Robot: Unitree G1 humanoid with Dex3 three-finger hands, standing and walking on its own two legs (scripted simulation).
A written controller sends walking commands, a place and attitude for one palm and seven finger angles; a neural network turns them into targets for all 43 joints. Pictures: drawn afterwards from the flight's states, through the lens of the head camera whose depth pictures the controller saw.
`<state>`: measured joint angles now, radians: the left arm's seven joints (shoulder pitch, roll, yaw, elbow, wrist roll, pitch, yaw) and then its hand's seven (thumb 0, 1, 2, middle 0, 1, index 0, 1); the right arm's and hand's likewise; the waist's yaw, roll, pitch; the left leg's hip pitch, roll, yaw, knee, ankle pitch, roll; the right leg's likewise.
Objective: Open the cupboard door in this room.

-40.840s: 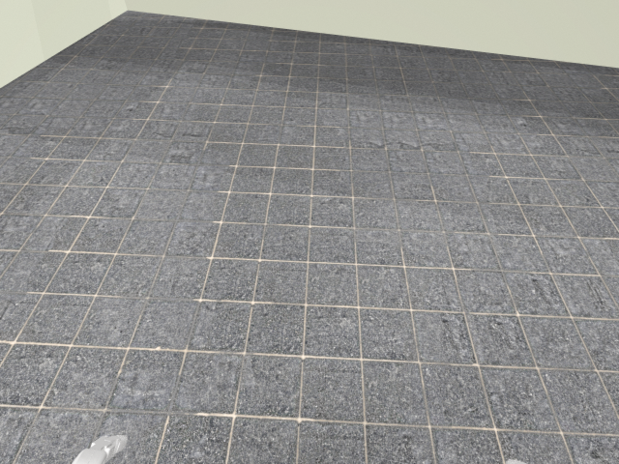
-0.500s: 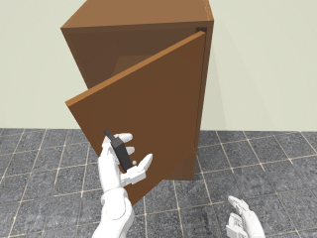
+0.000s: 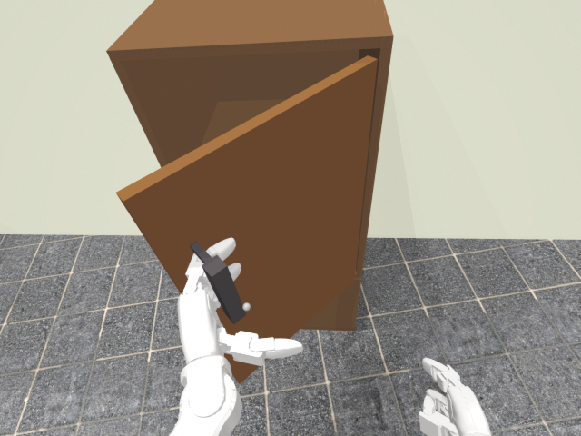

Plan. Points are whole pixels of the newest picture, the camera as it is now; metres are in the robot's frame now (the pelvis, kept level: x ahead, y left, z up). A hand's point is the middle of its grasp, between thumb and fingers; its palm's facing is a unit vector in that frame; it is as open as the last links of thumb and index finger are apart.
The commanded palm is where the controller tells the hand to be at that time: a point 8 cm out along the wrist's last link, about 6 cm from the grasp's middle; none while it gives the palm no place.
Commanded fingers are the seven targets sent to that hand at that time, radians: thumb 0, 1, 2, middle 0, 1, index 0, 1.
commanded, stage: slide the hand sideways off the handle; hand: left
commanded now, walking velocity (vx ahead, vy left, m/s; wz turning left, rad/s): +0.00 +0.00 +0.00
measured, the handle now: (217, 282) +0.31 +0.11 +0.07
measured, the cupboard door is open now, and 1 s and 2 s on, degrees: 46 47 47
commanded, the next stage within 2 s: draw the hand back to the body in 1.26 s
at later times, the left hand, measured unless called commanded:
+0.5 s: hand (234, 352) +0.21 +0.07 +0.08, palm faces -0.15 -0.99 +0.02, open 16.1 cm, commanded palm +0.19 +0.14 +0.08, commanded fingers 0.00 -0.50 0.30 -0.15 -0.30 -0.15 -0.30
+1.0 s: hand (183, 373) +0.19 +0.13 +0.08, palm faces -0.13 -0.99 +0.02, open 15.9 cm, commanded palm +0.16 +0.19 +0.08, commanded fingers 0.00 -0.50 0.30 -0.15 -0.30 -0.15 -0.30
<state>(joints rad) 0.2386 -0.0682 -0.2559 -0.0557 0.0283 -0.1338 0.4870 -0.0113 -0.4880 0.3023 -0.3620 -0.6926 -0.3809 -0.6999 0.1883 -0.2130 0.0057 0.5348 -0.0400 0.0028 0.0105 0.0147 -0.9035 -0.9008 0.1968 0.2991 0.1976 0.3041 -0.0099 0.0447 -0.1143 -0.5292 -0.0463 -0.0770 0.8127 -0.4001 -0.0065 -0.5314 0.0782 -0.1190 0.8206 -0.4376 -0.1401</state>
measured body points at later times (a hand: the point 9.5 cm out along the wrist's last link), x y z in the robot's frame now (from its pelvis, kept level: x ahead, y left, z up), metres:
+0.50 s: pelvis -0.02 +0.05 +0.00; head -0.01 +0.02 +0.45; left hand +0.21 +0.13 +0.08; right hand +0.15 -0.18 -0.08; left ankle +0.00 +0.16 -0.70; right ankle -0.01 +0.00 -0.70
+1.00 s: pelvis -0.01 +0.09 -0.02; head +0.01 +0.07 +0.43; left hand +0.19 +0.18 +0.08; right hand +0.17 -0.13 -0.08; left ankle +0.00 +0.16 -0.70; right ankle -0.01 +0.00 -0.70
